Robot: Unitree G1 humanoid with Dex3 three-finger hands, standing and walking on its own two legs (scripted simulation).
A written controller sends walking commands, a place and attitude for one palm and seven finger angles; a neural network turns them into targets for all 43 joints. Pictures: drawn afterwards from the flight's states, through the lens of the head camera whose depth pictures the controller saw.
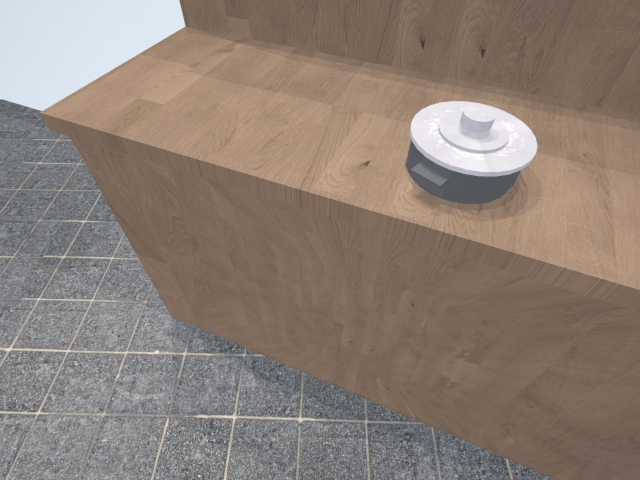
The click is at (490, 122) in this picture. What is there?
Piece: lid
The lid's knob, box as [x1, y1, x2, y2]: [460, 105, 495, 132]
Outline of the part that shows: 465,107 460,119 460,123 463,127 476,132 487,131 491,127 495,116 494,112 491,109 481,105 469,105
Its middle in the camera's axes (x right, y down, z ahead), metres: +0.23 -0.18 +0.58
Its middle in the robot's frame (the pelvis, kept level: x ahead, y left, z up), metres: +0.58 -0.20 +0.16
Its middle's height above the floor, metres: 0.93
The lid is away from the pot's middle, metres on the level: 0.00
